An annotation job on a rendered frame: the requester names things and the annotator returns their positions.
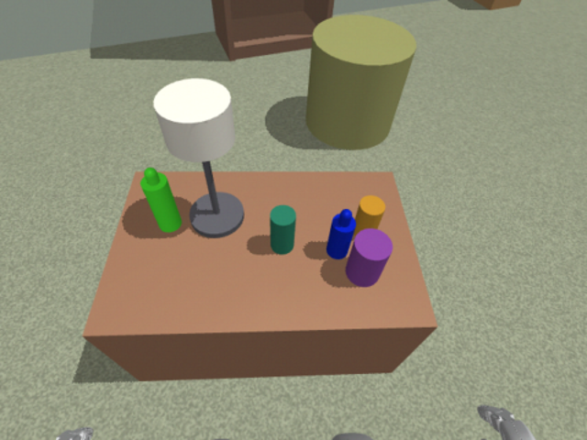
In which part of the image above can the right robot hand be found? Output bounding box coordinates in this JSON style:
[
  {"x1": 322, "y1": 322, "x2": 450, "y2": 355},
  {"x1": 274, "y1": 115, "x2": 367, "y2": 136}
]
[{"x1": 477, "y1": 405, "x2": 536, "y2": 440}]

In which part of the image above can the desk lamp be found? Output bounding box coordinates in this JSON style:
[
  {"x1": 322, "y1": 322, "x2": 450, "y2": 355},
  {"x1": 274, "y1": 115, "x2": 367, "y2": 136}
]
[{"x1": 153, "y1": 79, "x2": 244, "y2": 238}]

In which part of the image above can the bookshelf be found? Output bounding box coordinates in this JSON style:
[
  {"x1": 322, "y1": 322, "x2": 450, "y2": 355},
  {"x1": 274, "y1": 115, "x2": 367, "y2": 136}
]
[{"x1": 212, "y1": 0, "x2": 334, "y2": 61}]

